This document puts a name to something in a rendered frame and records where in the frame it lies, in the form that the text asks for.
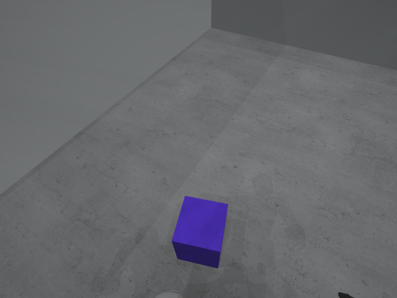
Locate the carton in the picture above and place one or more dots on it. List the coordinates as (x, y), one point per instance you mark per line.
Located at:
(198, 235)

